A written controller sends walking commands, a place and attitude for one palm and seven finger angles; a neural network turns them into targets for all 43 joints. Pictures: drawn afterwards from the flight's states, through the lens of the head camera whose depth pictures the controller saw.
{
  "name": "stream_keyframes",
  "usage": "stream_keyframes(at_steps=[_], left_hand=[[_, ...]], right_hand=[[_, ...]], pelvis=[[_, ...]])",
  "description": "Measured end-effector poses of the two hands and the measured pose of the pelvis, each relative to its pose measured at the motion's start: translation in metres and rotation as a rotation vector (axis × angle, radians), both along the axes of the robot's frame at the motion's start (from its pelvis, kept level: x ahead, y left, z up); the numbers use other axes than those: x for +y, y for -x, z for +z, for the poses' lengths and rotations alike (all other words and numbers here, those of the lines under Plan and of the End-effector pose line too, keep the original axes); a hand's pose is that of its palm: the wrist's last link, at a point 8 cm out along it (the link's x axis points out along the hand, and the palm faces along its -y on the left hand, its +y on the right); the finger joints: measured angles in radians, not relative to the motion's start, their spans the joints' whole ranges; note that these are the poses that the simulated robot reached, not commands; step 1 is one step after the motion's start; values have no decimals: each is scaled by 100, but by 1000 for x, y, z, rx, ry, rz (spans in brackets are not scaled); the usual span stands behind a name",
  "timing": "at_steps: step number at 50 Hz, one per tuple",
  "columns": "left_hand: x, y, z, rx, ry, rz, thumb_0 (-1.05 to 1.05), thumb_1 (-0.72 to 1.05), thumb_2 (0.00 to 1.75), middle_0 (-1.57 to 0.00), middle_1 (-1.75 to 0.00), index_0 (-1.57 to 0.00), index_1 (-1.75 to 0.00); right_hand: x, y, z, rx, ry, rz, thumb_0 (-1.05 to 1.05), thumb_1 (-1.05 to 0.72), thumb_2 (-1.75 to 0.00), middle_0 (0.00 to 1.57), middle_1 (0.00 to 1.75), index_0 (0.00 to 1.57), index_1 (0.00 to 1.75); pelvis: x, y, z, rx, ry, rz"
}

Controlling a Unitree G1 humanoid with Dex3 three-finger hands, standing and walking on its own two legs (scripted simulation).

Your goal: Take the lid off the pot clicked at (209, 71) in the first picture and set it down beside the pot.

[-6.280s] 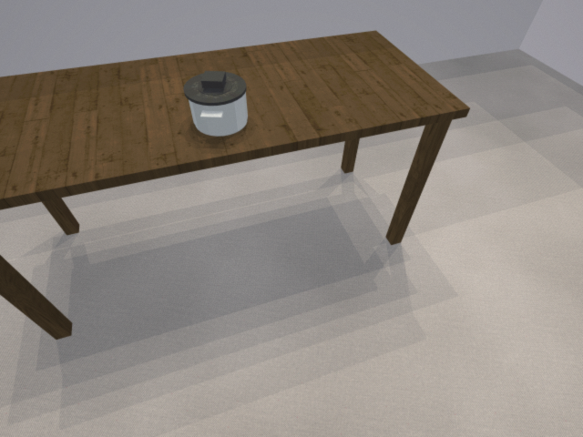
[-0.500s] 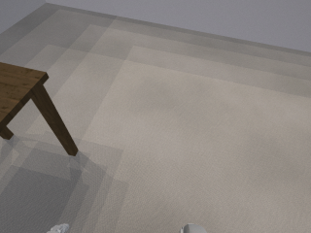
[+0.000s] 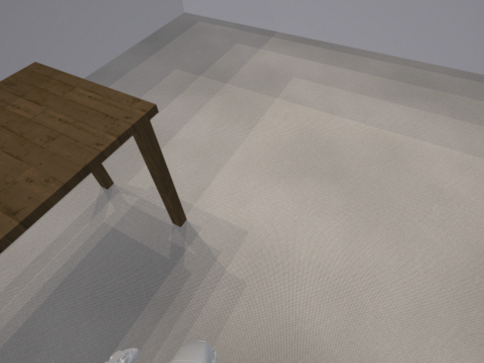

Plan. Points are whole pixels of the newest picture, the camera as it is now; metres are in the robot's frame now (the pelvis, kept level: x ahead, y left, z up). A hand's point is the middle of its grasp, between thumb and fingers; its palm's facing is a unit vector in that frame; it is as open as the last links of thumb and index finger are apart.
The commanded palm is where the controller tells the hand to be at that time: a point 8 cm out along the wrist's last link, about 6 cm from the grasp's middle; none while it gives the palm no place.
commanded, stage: turn to face it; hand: left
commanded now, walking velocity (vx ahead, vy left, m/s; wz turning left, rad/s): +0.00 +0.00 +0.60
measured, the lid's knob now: out of the picture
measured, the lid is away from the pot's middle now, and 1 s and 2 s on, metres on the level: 0.00 0.00 0.00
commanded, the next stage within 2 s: take the last steps up to it in 1.72 s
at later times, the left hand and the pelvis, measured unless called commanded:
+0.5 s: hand out of the picture +0.01 +0.32 -0.17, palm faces +0.32 -0.91 -0.26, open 7.4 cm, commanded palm none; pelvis +0.00 +0.08 +0.00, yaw +17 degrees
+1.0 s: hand out of the picture +0.03 +0.25 -0.13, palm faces +0.54 -0.78 -0.31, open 7.4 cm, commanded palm none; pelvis +0.04 +0.02 +0.00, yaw +36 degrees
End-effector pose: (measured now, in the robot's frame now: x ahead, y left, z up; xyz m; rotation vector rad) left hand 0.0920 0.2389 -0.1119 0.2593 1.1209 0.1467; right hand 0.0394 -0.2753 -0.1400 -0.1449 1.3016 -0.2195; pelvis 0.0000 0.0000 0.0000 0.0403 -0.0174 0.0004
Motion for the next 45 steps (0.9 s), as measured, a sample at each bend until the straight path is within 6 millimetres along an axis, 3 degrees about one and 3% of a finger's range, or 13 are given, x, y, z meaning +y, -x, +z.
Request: stream_keyframes(at_steps=[5,10,14,21,27,37,41,45], left_hand=[[28,51,-16,84,14,107,1,90,90,-20,-30,-21,-30],[72,98,-45,155,33,229,1,90,90,-20,-30,-21,-30],[98,118,-50,200,29,295,1,91,90,-20,-30,-20,-30],[118,108,-31,110,39,345,1,91,90,-19,-30,-20,-30],[122,95,-22,52,27,382,1,91,90,-19,-30,-20,-30],[103,61,-4,-44,-11,432,1,91,90,-19,-30,-20,-30],[87,55,2,-86,-43,462,1,91,90,-20,-30,-20,-30],[66,68,11,-76,-63,505,1,91,90,-20,-30,-20,-30]], right_hand=[[21,-52,7,-55,24,122,1,-91,-90,20,29,20,30],[62,-109,14,-163,72,260,1,-91,-90,20,29,20,30],[92,-126,27,-213,84,323,0,-91,-90,20,29,20,30],[125,-122,37,-169,67,381,0,-90,-89,20,29,21,30],[134,-111,29,-110,37,399,0,-90,-89,21,30,21,30],[106,-97,6,38,18,433,0,-90,-89,21,30,21,30],[88,-108,-9,69,2,458,0,-90,-89,21,30,21,30],[78,-132,-14,66,-6,504,1,-90,-89,20,29,21,30]], pelvis=[[16,2,-4,0,7,62],[45,1,-21,11,40,132],[59,3,-18,5,53,162],[74,2,-1,10,81,246],[76,-3,1,20,76,316],[54,-17,-1,40,62,447],[36,-27,-8,47,42,496],[24,-33,-5,30,31,554]])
